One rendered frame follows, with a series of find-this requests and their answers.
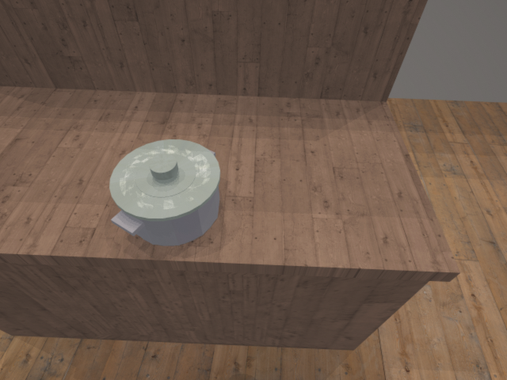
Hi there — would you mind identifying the table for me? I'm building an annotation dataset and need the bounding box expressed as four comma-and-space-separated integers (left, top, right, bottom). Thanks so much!
0, 0, 460, 351

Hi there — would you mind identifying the knob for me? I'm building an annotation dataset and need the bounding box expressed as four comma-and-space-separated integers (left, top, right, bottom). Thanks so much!
149, 154, 178, 181

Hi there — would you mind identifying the lid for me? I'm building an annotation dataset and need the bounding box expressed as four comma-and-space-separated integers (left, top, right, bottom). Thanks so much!
109, 139, 220, 221

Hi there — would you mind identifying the pot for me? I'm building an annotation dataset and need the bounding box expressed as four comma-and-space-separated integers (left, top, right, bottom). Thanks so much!
111, 150, 219, 246

